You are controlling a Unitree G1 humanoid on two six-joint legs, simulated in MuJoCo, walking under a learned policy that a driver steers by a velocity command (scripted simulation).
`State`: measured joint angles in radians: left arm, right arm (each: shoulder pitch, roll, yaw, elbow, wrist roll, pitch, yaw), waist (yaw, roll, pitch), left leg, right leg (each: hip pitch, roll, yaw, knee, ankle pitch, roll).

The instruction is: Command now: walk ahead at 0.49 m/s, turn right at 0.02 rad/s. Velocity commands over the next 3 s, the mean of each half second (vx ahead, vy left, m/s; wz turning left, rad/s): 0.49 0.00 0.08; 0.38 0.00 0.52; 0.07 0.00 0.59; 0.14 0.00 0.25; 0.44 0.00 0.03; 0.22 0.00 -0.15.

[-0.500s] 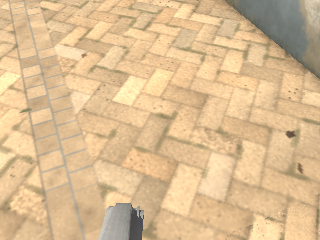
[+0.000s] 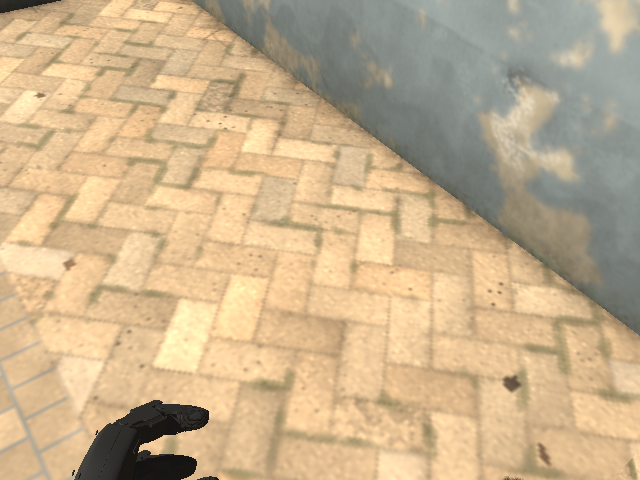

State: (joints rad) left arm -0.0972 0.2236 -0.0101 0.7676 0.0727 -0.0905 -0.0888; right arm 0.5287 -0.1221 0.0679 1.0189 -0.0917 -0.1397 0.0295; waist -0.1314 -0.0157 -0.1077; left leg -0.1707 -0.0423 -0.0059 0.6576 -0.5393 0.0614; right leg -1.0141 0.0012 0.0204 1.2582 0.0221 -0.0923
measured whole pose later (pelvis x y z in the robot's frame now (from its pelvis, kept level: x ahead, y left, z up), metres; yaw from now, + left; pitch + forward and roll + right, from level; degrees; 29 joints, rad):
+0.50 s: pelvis +0.35 -0.04 +0.03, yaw +3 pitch +3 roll -3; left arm 0.46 0.15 0.03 1.02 0.01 -0.10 0.00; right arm 0.11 -0.22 -0.02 0.79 0.03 -0.09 0.00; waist 0.05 0.03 -0.03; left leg -0.89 0.09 -0.09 1.03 0.00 0.06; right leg -0.04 0.09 -0.16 0.26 -0.28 -0.07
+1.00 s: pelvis +0.63 +0.03 +0.03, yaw +20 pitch +5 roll -1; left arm -0.02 0.26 0.06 0.62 0.02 -0.08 0.06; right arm 0.26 -0.26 -0.08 0.73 0.02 -0.02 -0.02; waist -0.06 -0.02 0.05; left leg -0.34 -0.17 -0.14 0.43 -0.15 0.11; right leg -0.75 -0.06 0.14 0.92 -0.20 0.08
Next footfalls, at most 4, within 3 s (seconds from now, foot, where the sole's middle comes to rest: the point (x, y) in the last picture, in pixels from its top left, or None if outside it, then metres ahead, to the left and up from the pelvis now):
0.20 right None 0.31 -0.11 -0.75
0.70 left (237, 441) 0.68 0.09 -0.75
1.16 right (277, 351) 0.90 -0.01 -0.75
1.56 left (204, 442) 0.68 0.16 -0.75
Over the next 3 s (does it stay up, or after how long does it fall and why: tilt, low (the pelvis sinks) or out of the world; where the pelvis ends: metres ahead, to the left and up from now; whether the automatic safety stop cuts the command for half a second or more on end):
stays up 1.01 0.34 0.02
